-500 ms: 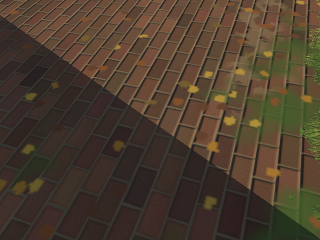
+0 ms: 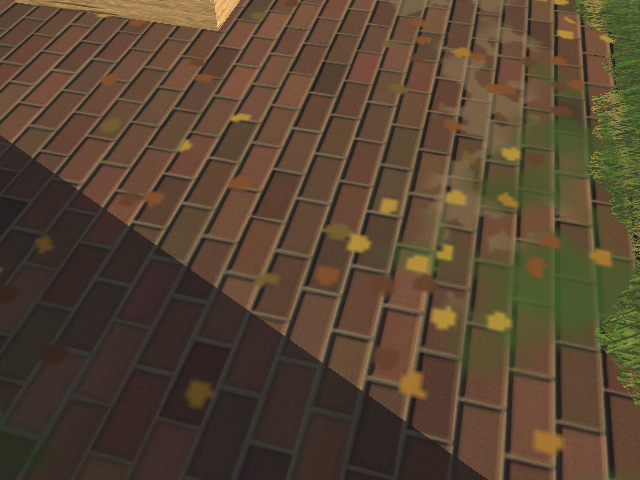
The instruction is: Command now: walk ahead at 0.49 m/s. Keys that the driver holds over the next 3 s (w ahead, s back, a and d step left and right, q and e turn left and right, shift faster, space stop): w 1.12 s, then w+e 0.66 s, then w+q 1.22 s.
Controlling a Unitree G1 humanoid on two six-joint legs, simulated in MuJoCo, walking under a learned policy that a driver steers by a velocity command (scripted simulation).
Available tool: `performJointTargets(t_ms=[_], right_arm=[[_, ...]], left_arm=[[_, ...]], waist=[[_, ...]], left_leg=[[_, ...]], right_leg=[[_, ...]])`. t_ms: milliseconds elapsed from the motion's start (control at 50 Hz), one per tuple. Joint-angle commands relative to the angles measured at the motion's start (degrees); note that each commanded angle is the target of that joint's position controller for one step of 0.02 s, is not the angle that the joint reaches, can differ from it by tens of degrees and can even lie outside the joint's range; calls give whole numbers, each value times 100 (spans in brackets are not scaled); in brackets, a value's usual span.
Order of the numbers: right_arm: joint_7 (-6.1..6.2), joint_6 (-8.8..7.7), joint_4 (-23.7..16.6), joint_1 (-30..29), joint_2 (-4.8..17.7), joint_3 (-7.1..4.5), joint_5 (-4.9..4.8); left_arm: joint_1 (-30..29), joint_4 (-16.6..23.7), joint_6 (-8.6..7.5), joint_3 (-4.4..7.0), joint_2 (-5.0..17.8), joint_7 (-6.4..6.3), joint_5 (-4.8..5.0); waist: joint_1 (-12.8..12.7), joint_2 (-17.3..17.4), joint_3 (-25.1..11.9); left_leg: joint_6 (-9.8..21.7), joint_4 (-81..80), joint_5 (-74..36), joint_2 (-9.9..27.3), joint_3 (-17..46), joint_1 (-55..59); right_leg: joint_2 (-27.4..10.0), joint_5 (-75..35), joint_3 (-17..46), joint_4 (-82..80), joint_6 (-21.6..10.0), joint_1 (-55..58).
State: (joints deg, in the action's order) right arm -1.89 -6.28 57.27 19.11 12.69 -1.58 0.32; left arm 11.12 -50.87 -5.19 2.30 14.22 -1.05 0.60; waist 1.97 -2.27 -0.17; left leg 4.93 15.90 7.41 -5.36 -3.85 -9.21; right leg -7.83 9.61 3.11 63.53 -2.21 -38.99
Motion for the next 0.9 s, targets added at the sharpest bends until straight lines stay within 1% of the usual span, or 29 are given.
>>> performJointTargets(t_ms=[20, 100, 160, 200, 240, 260, 280, 300, 320, 340, 360, 380, 400, 420, 440, 460, 480, 520, 560, 640, 700, 740, 780, 800, 820, 840, 860, 880, 900], right_arm=[[122, -79, -323, -188, 795, -130, -19], [192, -11, -222, 258, 927, -151, -104], [198, 57, -96, 554, 958, -168, -141], [212, 117, -40, 639, 976, -189, -143], [225, 174, -39, 565, 1054, -226, -150], [227, 201, -70, 435, 1097, -236, -146], [223, 232, -106, 333, 1016, -202, -116], [219, 225, -247, 269, 800, -103, -33], [159, 89, -336, 896, 95, 110, -18], [129, -77, -225, 884, 393, 57, -133], [111, -158, -394, 307, 926, -86, -283], [137, -166, -493, -73, 955, -101, -280], [178, -125, -518, -267, 876, -128, -194], [203, -39, -513, -206, 780, -159, -143], [206, 47, -482, -86, 630, -150, -131], [212, 111, -450, 14, 507, -142, -124], [220, 150, -480, -22, 485, -150, -115], [236, 177, -636, -429, 522, -178, -80], [226, 166, -793, -895, 487, -183, -58], [159, 121, -1009, -1699, 392, -146, -92], [86, 95, -1166, -2170, 399, -123, -131], [15, 60, -1290, -2397, 423, -115, -149], [-49, 17, -1348, -2395, 494, -132, -152], [-63, 0, -1322, -2227, 571, -165, -153], [-57, -13, -1236, -1866, 698, -233, -147], [-31, -15, -985, -1064, 896, -359, -137], [18, -8, -692, 38, 1254, -500, -102], [49, 29, -538, 811, 1842, -646, -3], [34, 41, -528, 796, 1450, -508, -52]], left_arm=[[103, 249, 0, 75, 254, -20, -55], [-779, 478, -57, 37, 169, 59, 4], [-1261, 647, -80, 10, 180, 161, 56], [-1435, 767, -121, 10, 234, 242, 70], [-1261, 789, -171, 49, 362, 296, 70], [-908, 715, -193, 112, 483, 300, 65], [-102, 467, -204, 244, 703, 279, 56], [1093, 182, -211, 397, 1140, 231, 11], [1789, 35, -160, 549, 1778, 223, -74], [1851, 11, -159, 410, 1269, 243, -65], [1285, 105, -169, 293, 925, 238, -28], [701, 243, -155, 216, 716, 239, -16], [331, 300, -145, 153, 532, 270, -35], [185, 291, -156, 110, 400, 297, -72], [206, 226, -164, 100, 351, 321, -96], [310, 150, -183, 114, 391, 321, -91], [411, 76, -196, 138, 487, 304, -90], [611, -31, -189, 174, 621, 238, -92], [791, -109, -144, 171, 637, 171, -75], [1099, -242, -105, 180, 734, 96, -20], [1395, -415, -54, 197, 758, 78, 17], [1485, -504, 1, 221, 775, 51, 32], [1438, -536, 52, 259, 834, 25, 47], [1360, -528, 76, 277, 878, 19, 47], [1239, -501, 101, 291, 930, 17, 41], [1126, -473, 135, 265, 871, 20, 23], [1089, -368, 140, 186, 711, 24, -38], [1763, -303, 31, -15, 48, 94, -63], [1705, -397, -134, -8, 157, 130, 13]], waist=[[-231, 401, 324], [92, 450, 356], [267, 496, 482], [265, 527, 528], [93, 620, 424], [-141, 686, 226], [-542, 630, -242], [-988, 277, -1109], [-831, -1201, -1929], [-891, -1202, -2265], [-771, -804, -1338], [-591, -371, -853], [-426, -67, -477], [-233, -156, -298], [-136, -246, -241], [-79, -230, -197], [-39, -200, -116], [-90, -100, 46], [-194, -88, 139], [-433, -112, 318], [-583, -115, 498], [-597, -121, 587], [-500, -156, 539], [-383, -213, 422], [-165, -296, 180], [243, -260, -277], [652, 19, -1040], [494, 1396, -1942], [500, 1628, -2320]], left_leg=[[961, -1094, -446, 1623, 1192, -480], [736, -1026, -479, 1552, 935, 10], [713, -817, -392, 1728, 957, 539], [664, -588, -447, 1909, 1028, 921], [571, -258, -873, 2026, 1085, 1131], [491, 144, -1673, 1966, 1005, 1117], [356, 1089, -2600, 1672, 759, 968], [143, 2722, -2163, 1326, 439, 19], [-315, 5035, 404, 306, 123, -2443], [-241, 5924, 2400, 254, 1048, -3225], [-114, 6195, 2039, 630, 1072, -3692], [-88, 5980, 1457, 963, 896, -3534], [-117, 5599, 1069, 1151, 799, -3287], [-135, 5262, 796, 1313, 810, -2931], [-162, 5112, 637, 1344, 775, -2660], [-197, 5015, 551, 1343, 716, -2581], [-238, 4868, 411, 1357, 695, -2664], [-325, 4336, -35, 1386, 688, -3065], [-379, 3643, -560, 1376, 667, -3302], [-371, 2345, -1360, 1180, 484, -3091], [-324, 1844, -1299, 1084, 440, -3159], [-229, 1618, -1056, 1066, 473, -3242], [-98, 1445, -653, 992, 422, -3036], [-27, 1378, -451, 896, 340, -2673], [63, 1333, -316, 707, 174, -2037], [199, 1252, -345, 493, 2, -946], [479, 1446, -478, 979, 552, 796], [1414, 1105, 339, 2488, 3166, 3135], [1567, 198, 774, 2816, 4677, 3341]], right_leg=[[-189, -938, 20, -889, 130, -155], [89, -1619, -215, -2392, 176, 58], [195, -1419, -258, -2933, 163, 36], [244, -1044, -241, -3197, 47, 25], [357, -589, -309, -3422, -113, 427], [516, -446, -447, -3534, -216, 1001], [716, -439, -596, -3643, -367, 2060], [75, -561, 114, -3478, -721, 3831], [-1346, 68, 2697, -3871, -1646, 6129], [-1580, 494, 3999, -4601, -1802, 6323], [-1364, 422, 3089, -4627, -1429, 5570], [-1123, -70, 2216, -4736, -1218, 4683], [-858, -472, 1646, -4954, -1101, 3910], [-636, -673, 1220, -5163, -990, 3410], [-517, -810, 1003, -5320, -978, 3119], [-454, -1094, 808, -5411, -1034, 2982], [-442, -1339, 655, -5485, -1078, 2918], [-453, -1622, 485, -5582, -1105, 3015], [-426, -1622, 349, -5641, -1049, 3163], [-329, -1245, 83, -5763, -907, 3330], [-481, -1116, 75, -5666, -897, 3794], [-649, -1211, 105, -5490, -863, 4164], [-768, -1576, 117, -5226, -791, 4415], [-773, -2042, 96, -5021, -736, 4454], [-702, -2966, 15, -4605, -667, 4426], [-436, -3745, -191, -3682, -540, 4218], [-115, -3117, -419, -2200, -345, 3253], [864, -480, -604, 206, 100, 841], [1098, 2245, 288, 1162, 59, 24]])
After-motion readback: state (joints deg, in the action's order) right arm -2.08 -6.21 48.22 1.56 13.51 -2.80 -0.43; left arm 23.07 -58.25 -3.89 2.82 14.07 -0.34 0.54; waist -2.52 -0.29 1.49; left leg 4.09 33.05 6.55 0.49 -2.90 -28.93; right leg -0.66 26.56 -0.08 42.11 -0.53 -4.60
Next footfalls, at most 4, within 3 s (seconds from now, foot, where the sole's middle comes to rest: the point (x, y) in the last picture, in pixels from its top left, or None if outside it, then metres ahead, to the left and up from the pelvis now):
0.30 right None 0.34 -0.17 -0.78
0.86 left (287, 423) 0.65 0.07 -0.78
1.44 right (381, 306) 0.96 -0.16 -0.78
1.94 left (328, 217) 1.28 -0.04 -0.78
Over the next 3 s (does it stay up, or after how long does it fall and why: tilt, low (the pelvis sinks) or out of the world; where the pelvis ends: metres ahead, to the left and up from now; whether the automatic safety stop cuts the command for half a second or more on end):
stays up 1.63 -0.12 -0.03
